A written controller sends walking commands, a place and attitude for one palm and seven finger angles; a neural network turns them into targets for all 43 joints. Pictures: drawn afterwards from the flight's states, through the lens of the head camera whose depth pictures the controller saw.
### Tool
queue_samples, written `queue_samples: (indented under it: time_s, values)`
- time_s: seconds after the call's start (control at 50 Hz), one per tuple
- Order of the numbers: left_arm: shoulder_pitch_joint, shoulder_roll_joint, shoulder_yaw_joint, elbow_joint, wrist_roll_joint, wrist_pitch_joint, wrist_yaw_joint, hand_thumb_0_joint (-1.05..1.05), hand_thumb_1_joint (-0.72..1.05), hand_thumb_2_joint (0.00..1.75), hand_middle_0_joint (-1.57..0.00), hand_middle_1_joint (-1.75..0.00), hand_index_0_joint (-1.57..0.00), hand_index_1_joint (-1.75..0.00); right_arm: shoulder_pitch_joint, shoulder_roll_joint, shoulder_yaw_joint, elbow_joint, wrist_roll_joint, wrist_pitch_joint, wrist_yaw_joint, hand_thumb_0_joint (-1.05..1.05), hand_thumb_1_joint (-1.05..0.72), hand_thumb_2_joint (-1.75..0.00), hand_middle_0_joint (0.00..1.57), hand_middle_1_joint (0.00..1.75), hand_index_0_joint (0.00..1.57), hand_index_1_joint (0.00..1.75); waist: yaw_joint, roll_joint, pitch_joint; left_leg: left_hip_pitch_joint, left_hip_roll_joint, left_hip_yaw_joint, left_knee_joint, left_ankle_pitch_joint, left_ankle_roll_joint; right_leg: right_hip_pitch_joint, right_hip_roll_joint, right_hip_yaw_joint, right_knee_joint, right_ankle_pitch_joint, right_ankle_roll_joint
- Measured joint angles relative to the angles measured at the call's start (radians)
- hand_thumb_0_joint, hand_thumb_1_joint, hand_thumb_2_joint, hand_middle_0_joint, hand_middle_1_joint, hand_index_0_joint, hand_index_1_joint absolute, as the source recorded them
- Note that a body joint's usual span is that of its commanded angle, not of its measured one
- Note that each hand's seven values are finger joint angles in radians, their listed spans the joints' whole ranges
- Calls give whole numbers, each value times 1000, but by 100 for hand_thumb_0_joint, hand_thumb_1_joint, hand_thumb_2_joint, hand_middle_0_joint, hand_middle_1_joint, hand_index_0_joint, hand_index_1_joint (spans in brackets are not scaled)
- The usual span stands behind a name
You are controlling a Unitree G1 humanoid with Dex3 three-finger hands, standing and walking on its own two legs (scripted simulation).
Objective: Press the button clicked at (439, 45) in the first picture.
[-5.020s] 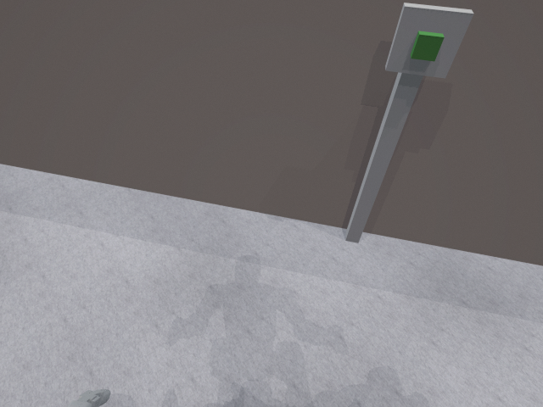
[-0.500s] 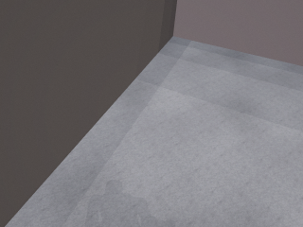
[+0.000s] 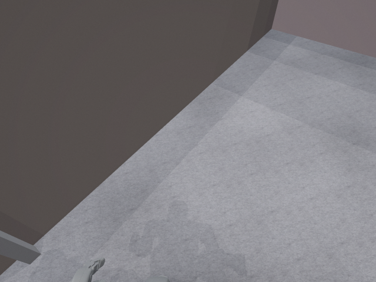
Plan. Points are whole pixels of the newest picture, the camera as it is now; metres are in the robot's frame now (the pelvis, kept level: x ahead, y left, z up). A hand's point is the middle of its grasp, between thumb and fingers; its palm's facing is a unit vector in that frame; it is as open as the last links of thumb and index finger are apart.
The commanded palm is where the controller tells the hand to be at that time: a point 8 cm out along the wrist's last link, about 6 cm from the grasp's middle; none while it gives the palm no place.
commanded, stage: turn to face it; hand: left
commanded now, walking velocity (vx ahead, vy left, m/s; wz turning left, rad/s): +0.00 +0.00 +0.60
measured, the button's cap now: out of the picture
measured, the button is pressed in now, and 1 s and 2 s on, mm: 0 0 0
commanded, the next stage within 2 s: take the last steps up to it in 1.52 s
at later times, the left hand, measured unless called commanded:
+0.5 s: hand out of the picture -0.03 +0.26 -0.17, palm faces +0.34 -0.90 -0.25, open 7.4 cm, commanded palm none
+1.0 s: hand out of the picture -0.04 +0.19 -0.13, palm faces +0.57 -0.78 -0.27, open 7.4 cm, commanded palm none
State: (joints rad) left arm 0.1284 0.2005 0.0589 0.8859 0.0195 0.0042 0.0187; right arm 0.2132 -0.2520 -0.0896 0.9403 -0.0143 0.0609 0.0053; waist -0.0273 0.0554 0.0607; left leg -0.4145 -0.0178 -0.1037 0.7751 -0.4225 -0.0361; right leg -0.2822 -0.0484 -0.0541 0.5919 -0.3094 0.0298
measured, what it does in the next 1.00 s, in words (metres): steps on the spot, turning left: left foot, then right foot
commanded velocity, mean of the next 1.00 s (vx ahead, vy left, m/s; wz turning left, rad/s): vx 0.00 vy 0.00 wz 0.60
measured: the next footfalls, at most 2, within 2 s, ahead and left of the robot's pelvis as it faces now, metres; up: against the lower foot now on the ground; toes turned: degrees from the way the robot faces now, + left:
left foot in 0.34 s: +0.01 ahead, +0.14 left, +0.00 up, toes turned +21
right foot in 0.80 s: +0.09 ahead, -0.10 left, +0.00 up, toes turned +26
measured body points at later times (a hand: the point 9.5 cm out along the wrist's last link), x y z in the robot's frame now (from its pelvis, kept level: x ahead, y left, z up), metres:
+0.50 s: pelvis -0.01 +0.03 +0.00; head +0.02 +0.07 +0.45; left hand -0.05 +0.30 -0.15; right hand +0.17 -0.19 -0.12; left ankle -0.03 +0.12 -0.73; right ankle +0.00 -0.13 -0.65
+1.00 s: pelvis -0.01 -0.03 +0.01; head +0.02 -0.04 +0.46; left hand -0.07 +0.23 -0.11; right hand +0.19 -0.22 -0.14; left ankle -0.10 +0.09 -0.63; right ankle +0.05 -0.12 -0.73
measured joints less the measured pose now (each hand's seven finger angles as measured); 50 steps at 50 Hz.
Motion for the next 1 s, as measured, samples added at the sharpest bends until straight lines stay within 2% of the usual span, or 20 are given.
queue_samples:
  time_s: [0.06,0.12,0.18,0.24,0.3,0.34,0.36,0.38,0.42,0.46,0.52,0.66,0.74,0.78,0.8,0.82,0.86,0.92,0.96,1.0]
  values:
    - [19,-26,-16,-5,5,2,2,1,90,90,-20,-30,-20,-30,-10,-30,-16,-5,-5,15,5,1,-90,-90,20,30,20,30,-4,3,-6,-83,1,62,281,-39,-7,33,-32,-40,-13,-11,-15]
    - [37,-33,-24,-2,10,8,2,1,90,90,-20,-30,-21,-30,-22,-41,-19,-13,-6,17,15,1,-91,-90,20,30,20,30,-8,-12,-4,-108,29,112,383,6,-24,65,-60,-77,-44,-2,-14]
    - [50,-30,-30,-1,13,9,1,1,90,90,-21,-30,-21,-30,-33,-39,-13,-19,-3,20,22,1,-91,-90,20,30,20,30,-5,-34,7,-84,54,139,326,16,-36,83,-84,-118,-56,0,-10]
    - [62,-17,-30,2,16,10,-2,1,90,90,-21,-30,-21,-30,-49,-30,-2,-24,0,23,26,1,-91,-90,20,30,20,30,8,-57,22,-33,69,164,192,5,-37,84,-106,-157,-44,-9,-2]
    - [75,5,-21,7,16,14,-4,1,90,90,-21,-30,-21,-30,-65,-19,10,-34,3,16,29,1,-91,-90,20,30,20,30,26,-78,36,34,71,191,31,12,-25,70,-130,-193,-1,-33,14]
    - [92,23,-13,10,11,21,-7,1,90,90,-21,-30,-21,-30,-67,-17,18,-50,3,3,31,1,-91,-90,20,30,20,30,32,-87,34,99,65,204,-122,98,-10,46,-150,-216,60,-66,31]
    - [95,37,-6,16,5,28,-8,1,90,90,-21,-30,-21,-30,-73,-9,19,-53,1,-8,30,1,-91,-90,20,30,20,30,32,-105,36,95,49,205,-131,102,15,16,-165,-198,124,-89,38]
    - [93,51,1,23,3,41,-7,1,90,90,-21,-30,-21,-30,-79,-1,23,-57,3,-18,29,1,-91,-90,20,30,20,30,36,-118,42,82,39,202,-111,93,40,-25,-160,-150,213,-160,47]
    - [90,71,11,33,3,63,-3,1,90,90,-21,-30,-21,-30,-83,13,35,-63,4,-32,24,0,-90,-90,20,30,20,30,44,-124,51,78,37,192,-105,87,69,-104,-121,-75,392,-237,54]
    - [83,79,20,43,2,71,-3,1,90,90,-20,-30,-20,-30,-76,23,41,-67,2,-38,13,0,-90,-90,20,30,20,30,39,-113,51,89,37,173,-140,108,74,-163,-90,-37,505,-212,58]
    - [69,81,24,38,1,64,-11,1,91,90,-20,-30,-20,-30,-62,31,47,-61,0,-37,3,0,-90,-90,20,30,21,30,32,-96,47,112,24,142,-207,153,77,-208,-67,1,549,-139,64]
    - [30,61,20,5,-4,56,-10,1,91,90,-20,-30,-20,-30,-23,40,46,-38,-3,-24,5,0,-90,-90,21,30,21,30,14,-68,17,127,-11,75,-270,204,72,-177,-36,45,397,-106,70]
    - [5,36,9,-16,-9,48,-7,1,91,90,-20,-30,-20,-30,-11,33,36,-31,-7,-14,7,0,-90,-90,21,30,21,30,-4,-44,8,105,-25,31,-252,210,54,-100,-4,46,221,-119,59]
    - [2,23,1,-29,-12,35,-7,1,91,90,-20,-30,-20,-30,-5,24,28,-29,-5,-8,8,1,-90,-90,21,30,21,30,-8,-30,2,82,-34,7,-222,204,40,-37,13,38,84,-61,51]
    - [5,19,-3,-37,-10,26,-7,1,91,90,-20,-30,-20,-30,0,19,24,-30,-2,-5,9,1,-90,-90,21,30,21,30,-7,-25,-4,64,-40,-3,-194,194,31,-3,15,31,3,-9,30]
    - [5,8,-8,-38,-5,17,-5,1,91,90,-20,-30,-20,-30,-2,11,17,-26,1,-1,8,1,-90,-90,21,30,21,30,-5,-11,1,40,-41,-9,-133,126,23,1,18,17,-1,14,1]
    - [16,-9,-23,-41,0,13,-2,1,90,90,-20,-30,-20,-30,3,-1,5,-19,-1,10,9,1,-90,-90,20,30,21,30,-10,-1,0,-27,-48,10,67,2,13,13,3,-16,7,3,-31]
    - [45,-24,-31,-35,1,18,0,1,90,90,-20,-30,-21,-30,11,-16,-6,-8,-7,23,21,1,-90,-90,20,30,20,30,-7,-6,-11,-97,-25,61,321,18,-3,51,-22,-51,-39,9,-38]
    - [59,-27,-33,-27,2,18,1,1,90,90,-21,-30,-21,-30,14,-21,-8,-6,-7,24,27,1,-90,-90,20,30,20,30,-11,-14,-11,-112,2,80,399,56,-16,71,-36,-74,-67,21,-36]
    - [69,-27,-34,-19,3,16,1,1,90,90,-21,-30,-21,-30,17,-24,-9,-3,-6,25,29,1,-90,-90,20,30,20,30,-12,-23,-7,-107,27,88,412,75,-28,83,-49,-100,-83,27,-35]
